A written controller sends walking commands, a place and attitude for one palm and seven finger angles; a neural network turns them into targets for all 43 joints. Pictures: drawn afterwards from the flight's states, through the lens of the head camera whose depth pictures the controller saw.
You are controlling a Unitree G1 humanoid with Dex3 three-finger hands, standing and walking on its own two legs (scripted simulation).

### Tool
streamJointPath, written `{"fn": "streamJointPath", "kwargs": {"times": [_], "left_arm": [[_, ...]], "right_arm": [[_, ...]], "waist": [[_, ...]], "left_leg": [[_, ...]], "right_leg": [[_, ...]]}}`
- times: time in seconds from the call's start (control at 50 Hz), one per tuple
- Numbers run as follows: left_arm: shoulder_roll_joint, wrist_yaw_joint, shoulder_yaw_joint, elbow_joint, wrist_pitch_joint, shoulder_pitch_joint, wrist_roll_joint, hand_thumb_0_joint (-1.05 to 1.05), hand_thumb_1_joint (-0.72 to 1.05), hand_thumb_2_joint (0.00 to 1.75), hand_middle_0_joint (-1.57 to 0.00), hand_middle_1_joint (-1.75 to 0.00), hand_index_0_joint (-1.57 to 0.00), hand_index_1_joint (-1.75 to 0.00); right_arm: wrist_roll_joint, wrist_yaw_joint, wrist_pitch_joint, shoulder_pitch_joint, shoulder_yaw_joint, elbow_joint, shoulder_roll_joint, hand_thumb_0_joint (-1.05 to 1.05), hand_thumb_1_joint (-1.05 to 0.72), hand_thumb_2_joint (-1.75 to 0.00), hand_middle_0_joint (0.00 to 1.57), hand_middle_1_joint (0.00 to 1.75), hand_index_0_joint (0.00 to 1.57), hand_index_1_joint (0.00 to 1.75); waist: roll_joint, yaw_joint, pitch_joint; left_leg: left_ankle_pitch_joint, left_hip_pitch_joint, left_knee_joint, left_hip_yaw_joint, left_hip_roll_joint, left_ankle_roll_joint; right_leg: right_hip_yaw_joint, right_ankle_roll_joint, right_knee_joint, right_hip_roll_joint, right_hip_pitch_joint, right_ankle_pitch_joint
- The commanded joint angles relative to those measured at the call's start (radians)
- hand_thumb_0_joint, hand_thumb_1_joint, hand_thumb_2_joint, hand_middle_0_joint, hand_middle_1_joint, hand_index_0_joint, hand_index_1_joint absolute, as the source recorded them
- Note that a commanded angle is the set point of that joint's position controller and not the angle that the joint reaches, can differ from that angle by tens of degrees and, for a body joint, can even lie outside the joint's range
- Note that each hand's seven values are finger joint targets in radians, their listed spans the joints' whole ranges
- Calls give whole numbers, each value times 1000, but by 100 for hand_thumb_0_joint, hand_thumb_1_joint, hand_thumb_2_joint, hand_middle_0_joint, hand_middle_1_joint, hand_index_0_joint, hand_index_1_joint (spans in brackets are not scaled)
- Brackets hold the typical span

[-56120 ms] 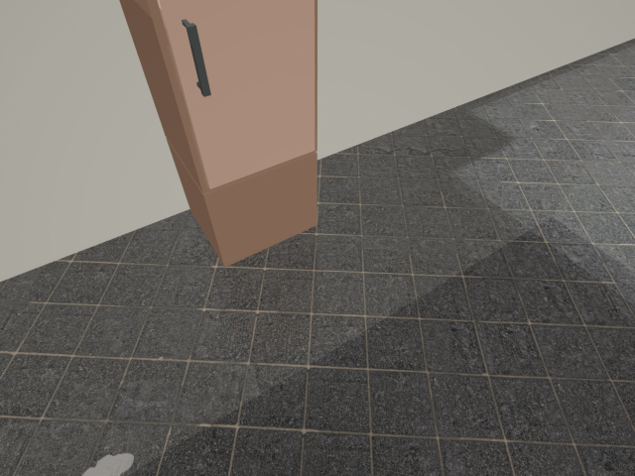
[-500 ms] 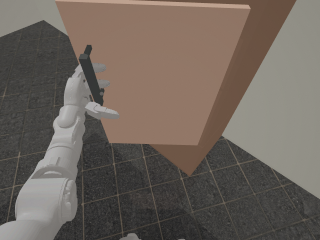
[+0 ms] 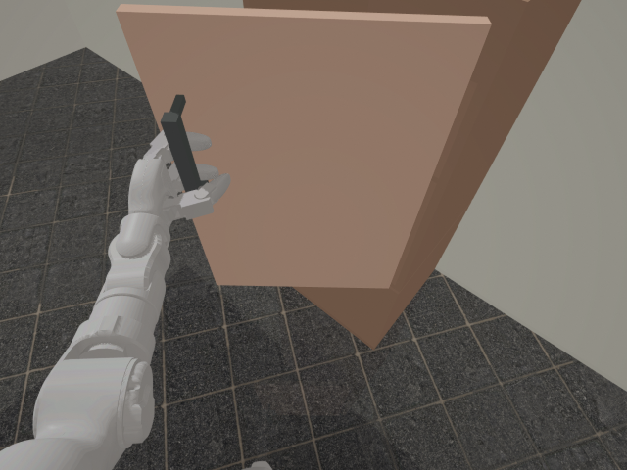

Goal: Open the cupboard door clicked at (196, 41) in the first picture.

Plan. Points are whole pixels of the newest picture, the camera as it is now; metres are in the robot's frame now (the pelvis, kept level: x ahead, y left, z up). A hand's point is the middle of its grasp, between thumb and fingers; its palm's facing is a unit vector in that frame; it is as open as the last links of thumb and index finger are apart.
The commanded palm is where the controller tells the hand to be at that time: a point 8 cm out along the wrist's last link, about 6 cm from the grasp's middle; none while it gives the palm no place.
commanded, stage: close the thumb around the handle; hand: left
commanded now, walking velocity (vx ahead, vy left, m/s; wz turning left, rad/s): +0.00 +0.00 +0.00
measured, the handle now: (190, 158) +0.51 +0.16 +0.10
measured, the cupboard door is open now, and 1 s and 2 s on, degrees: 40 62 80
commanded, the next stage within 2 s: pull the door open along its arc in 0.22 s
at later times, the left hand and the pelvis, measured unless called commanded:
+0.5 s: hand (201, 192) +0.45 +0.14 +0.10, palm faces -0.03 -1.00 +0.00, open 5.5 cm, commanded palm +0.40 +0.19 +0.10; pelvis +0.00 +0.00 +0.00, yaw -1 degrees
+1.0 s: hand (226, 276) +0.32 +0.09 +0.11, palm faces +0.25 -0.96 +0.11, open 6.0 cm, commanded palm +0.26 +0.14 +0.10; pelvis +0.01 -0.01 +0.01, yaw +0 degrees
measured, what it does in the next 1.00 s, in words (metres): stands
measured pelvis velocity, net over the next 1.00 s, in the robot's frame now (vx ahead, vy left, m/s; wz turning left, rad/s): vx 0.01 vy -0.01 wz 0.01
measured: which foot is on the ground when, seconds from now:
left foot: down 0.00-1.00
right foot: down 0.00-1.00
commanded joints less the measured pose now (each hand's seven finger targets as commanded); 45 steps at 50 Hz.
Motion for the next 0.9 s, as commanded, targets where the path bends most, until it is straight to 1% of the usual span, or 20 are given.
{"fn": "streamJointPath", "kwargs": {"times": [0.0, 0.02, 0.08, 0.12, 0.18, 0.28, 0.32, 0.34, 0.36, 0.38, 0.5, 0.6, 0.66, 0.68, 0.74, 0.76, 0.78, 0.8, 0.86, 0.88], "left_arm": [[147, 1, -2, -222, -82, -487, 4, 0, 90, 90, -40, -135, -40, -135], [123, 2, -16, -215, -81, -478, 2, 0, 90, 90, -40, -135, -40, -135], [145, 9, -3, -204, -86, -486, 7, 0, 90, 90, -40, -135, -40, -135], [108, 9, -32, -212, -88, -494, 6, 0, 90, 90, -40, -135, -40, -135], [134, 14, -11, -186, -90, -507, 9, 0, 90, 90, -40, -135, -40, -135], [117, 17, -19, -209, -95, -493, 9, 0, 90, 90, -40, -135, -40, -135], [152, 16, -1, -189, -92, -497, 14, 0, 90, 90, -40, -135, -40, -135], [209, 15, 53, -175, -89, -459, 13, 0, 90, 90, -40, -135, -40, -135], [216, 11, 58, -186, -90, -424, 9, 0, 90, 90, -40, -135, -40, -135], [189, 2, 33, -210, -90, -401, 6, 0, 90, 90, -40, -135, -40, -135], [166, -20, 41, -367, -68, -200, -31, 0, 90, 90, -40, -135, -40, -135], [114, -28, 15, -555, -33, 62, -60, 0, 90, 90, -40, -135, -40, -135], [96, -19, -2, -722, -16, 232, -66, 0, 90, 90, -40, -135, -40, -135], [82, -16, -14, -783, -7, 296, -65, 0, 90, 90, -40, -135, -40, -135], [42, 1, -51, -914, 24, 421, -70, 0, 90, 90, -40, -135, -40, -135], [23, 128, 67, -946, 54, 421, -124, 0, 90, 90, -40, -135, -40, -135], [-72, 201, -28, -982, 78, 438, -96, 0, 90, 90, -40, -135, -40, -135], [-94, 249, -45, -1001, 98, 467, -81, 0, 90, 90, -40, -135, -40, -135], [-131, 378, -94, -1089, 128, 533, -4, 0, 90, 90, -40, -135, -40, -135], [-180, 419, -145, -1132, 139, 548, 25, 0, 90, 90, -40, -135, -40, -135]], "right_arm": [[-1, -9, -25, 69, -62, -84, -151, 0, -90, -90, 20, 30, 20, 30], [-2, -7, -28, 66, -64, -82, -148, 0, -90, -90, 20, 30, 20, 30], [-3, -7, -28, 71, -65, -76, -155, 0, -90, -90, 20, 30, 20, 30], [-4, -5, -31, 68, -66, -76, -152, 0, -90, -90, 20, 30, 20, 30], [-5, -6, -29, 74, -66, -67, -158, 0, -90, -90, 20, 30, 20, 30], [-6, -1, -31, 76, -68, -69, -155, 0, -90, -90, 20, 30, 20, 30], [-6, -3, -27, 75, -66, -66, -159, 0, -90, -90, 20, 30, 20, 30], [-5, -6, -25, 77, -66, -72, -163, 0, -90, -90, 20, 30, 20, 30], [-6, -7, -23, 78, -63, -80, -165, 0, -90, -90, 20, 30, 20, 30], [-3, -6, -24, 61, -60, -94, -157, 0, -90, -90, 20, 30, 20, 30], [5, -1, -25, 31, -63, -146, -149, 0, -90, -90, 20, 30, 20, 30], [15, 3, -32, -21, -61, -203, -134, 0, -90, -90, 20, 30, 20, 30], [17, 4, -41, -53, -63, -233, -127, 0, -90, -90, 20, 30, 20, 30], [19, 7, -44, -70, -61, -240, -119, 0, -90, -90, 20, 30, 20, 30], [20, 5, -51, -111, -55, -264, -110, 0, -90, -90, 20, 30, 20, 30], [16, 0, -56, -158, -50, -261, -85, 0, -90, -90, 20, 30, 20, 30], [11, 7, -64, -178, -41, -266, -78, 0, -90, -90, 20, 30, 20, 30], [8, 10, -67, -179, -43, -262, -82, 0, -90, -90, 20, 30, 20, 30], [-16, 17, -59, -203, -42, -256, -80, 0, -90, -90, 20, 30, 20, 30], [-20, 24, -55, -217, -40, -259, -68, 0, -90, -90, 20, 30, 20, 30]], "waist": [[11, -21, -346], [13, -22, -341], [10, -24, -346], [19, -28, -349], [-8, -30, -340], [7, -21, -368], [3, -24, -348], [-16, -4, -343], [-16, 2, -354], [-4, 8, -359], [-6, 49, -392], [-39, 85, -338], [-13, 108, -331], [7, 113, -327], [-43, 107, -265], [-58, 181, -237], [-66, 143, -202], [-81, 133, -175], [-61, 129, -181], [-35, 126, -198]], "left_leg": [[313, 369, -66, -100, 33, -28], [306, 380, -65, -100, 35, -29], [302, 384, -64, -107, 37, -29], [311, 398, -63, -111, 39, -32], [293, 382, -64, -114, 38, -30], [341, 406, -59, -116, 39, -32], [320, 388, -61, -114, 39, -32], [296, 357, -66, -107, 35, -29], [301, 349, -70, -102, 31, -26], [304, 352, -72, -92, 28, -25], [397, 382, -78, -76, 31, -26], [410, 353, -103, -51, 26, -19], [457, 378, -109, -47, 27, -19], [473, 396, -115, -44, 30, -20], [427, 385, -132, -43, 33, -20], [394, 334, -141, -39, 26, -27], [355, 342, -153, -40, 31, -32], [326, 338, -157, -48, 35, -37], [317, 343, -139, -51, 34, -39], [326, 359, -137, -52, 36, -41]], "right_leg": [[34, 32, -99, -23, -33, 341], [30, 31, -102, -20, -49, 326], [30, 30, -100, -20, -57, 313], [26, 29, -98, -20, -71, 312], [27, 29, -99, -20, -73, 298], [23, 27, -89, -18, -64, 329], [26, 28, -94, -19, -65, 317], [30, 28, -98, -20, -41, 309], [34, 28, -99, -21, -9, 323], [36, 28, -100, -22, 5, 340], [33, 29, -101, -19, 77, 440], [38, 35, -119, -26, 154, 509], [39, 36, -118, -32, 189, 543], [39, 38, -119, -34, 186, 553], [32, 45, -134, -36, 184, 524], [15, 38, -149, -35, 207, 472], [9, 42, -151, -33, 175, 432], [4, 42, -154, -33, 156, 396], [7, 39, -141, -42, 154, 371], [11, 37, -132, -45, 146, 371]]}}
